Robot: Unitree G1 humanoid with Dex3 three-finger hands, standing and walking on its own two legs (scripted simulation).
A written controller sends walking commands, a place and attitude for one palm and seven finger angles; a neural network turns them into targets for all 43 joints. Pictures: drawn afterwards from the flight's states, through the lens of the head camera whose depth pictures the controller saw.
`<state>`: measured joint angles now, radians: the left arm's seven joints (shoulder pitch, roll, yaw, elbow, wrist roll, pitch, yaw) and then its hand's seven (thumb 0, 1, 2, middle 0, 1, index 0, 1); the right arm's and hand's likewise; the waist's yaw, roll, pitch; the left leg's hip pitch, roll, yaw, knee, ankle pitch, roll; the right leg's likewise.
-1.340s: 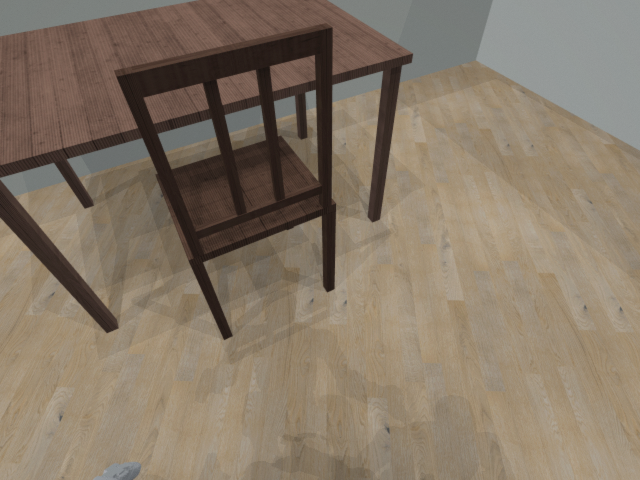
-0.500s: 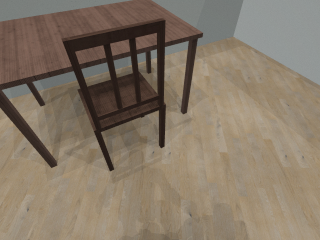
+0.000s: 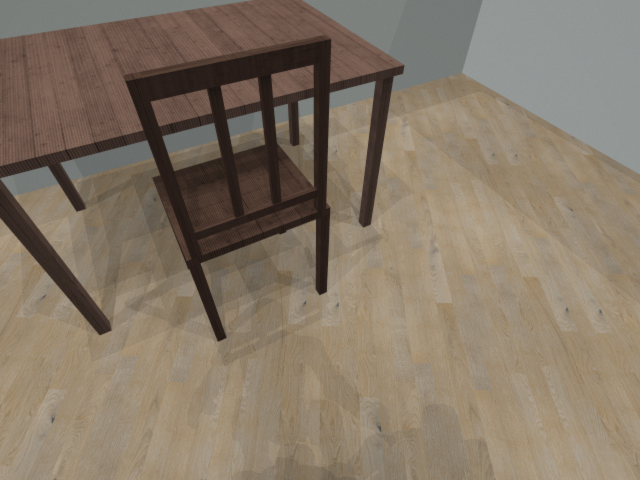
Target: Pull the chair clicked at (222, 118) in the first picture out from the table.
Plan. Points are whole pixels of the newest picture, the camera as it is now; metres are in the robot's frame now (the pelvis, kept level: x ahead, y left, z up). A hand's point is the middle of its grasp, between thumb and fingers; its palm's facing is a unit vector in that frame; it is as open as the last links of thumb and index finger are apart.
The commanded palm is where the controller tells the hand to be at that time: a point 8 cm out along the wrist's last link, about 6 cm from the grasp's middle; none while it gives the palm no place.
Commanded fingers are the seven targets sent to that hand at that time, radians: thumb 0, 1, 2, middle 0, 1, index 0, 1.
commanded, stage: look at it before walking up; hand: left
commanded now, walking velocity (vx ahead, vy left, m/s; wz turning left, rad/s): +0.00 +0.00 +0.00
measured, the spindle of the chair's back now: (228, 159) +0.78 +0.26 -0.06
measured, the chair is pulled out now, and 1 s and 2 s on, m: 0.00 0.00 0.00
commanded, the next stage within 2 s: walk to a spot facing it in 0.30 s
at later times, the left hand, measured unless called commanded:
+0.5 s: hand out of the picture +0.07 +0.24 -0.16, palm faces -0.03 -0.95 -0.31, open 7.4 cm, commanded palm none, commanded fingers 0.00 0.90 0.90 -0.20 -0.30 -0.20 -0.30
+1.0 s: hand out of the picture +0.05 +0.15 -0.17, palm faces -0.20 -0.94 -0.27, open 7.4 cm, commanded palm none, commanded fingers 0.00 0.90 0.90 -0.20 -0.30 -0.20 -0.30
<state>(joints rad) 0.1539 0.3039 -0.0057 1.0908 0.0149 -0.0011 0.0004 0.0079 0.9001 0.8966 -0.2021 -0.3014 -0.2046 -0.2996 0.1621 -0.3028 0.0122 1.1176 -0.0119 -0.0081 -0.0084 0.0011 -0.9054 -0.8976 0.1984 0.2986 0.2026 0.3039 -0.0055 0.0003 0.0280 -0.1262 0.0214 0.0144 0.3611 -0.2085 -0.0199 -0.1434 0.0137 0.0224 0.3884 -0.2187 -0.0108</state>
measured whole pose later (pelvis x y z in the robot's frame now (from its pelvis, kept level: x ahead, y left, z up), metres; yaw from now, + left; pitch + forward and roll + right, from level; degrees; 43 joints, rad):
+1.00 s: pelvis -0.03 -0.03 -0.01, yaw -16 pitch +0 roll +2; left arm 0.28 0.19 0.05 0.95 0.02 0.03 0.00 0.01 0.90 0.90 -0.20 -0.30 -0.20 -0.30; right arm 0.13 -0.24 -0.06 0.96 -0.02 0.06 -0.02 0.00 -0.91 -0.90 0.20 0.30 0.20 0.30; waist 0.03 0.02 0.09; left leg -0.48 0.05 0.01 1.12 -0.38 -0.05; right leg -0.29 0.07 0.04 0.54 -0.24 -0.08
